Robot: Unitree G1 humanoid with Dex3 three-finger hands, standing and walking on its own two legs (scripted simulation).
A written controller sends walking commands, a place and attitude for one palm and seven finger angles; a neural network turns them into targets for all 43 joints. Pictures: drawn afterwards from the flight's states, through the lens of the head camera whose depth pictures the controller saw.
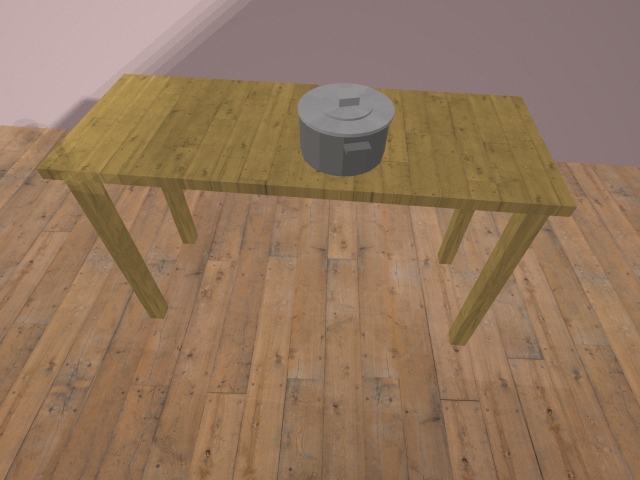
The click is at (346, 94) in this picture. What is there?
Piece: lid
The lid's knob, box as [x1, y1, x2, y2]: [334, 87, 359, 106]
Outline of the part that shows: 353,87 334,89 334,97 339,106 358,104 359,97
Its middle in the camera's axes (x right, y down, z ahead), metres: +0.05 -0.30 +0.83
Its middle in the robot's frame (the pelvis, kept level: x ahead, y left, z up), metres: +0.83 -0.01 +0.06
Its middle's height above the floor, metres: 0.84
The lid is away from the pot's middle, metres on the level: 0.00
